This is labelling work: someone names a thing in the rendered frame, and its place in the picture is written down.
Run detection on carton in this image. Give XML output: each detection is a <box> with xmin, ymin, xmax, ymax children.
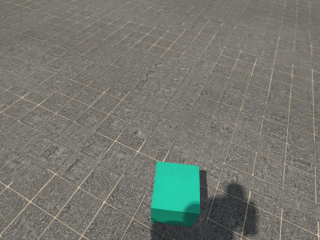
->
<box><xmin>151</xmin><ymin>161</ymin><xmax>201</xmax><ymax>227</ymax></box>

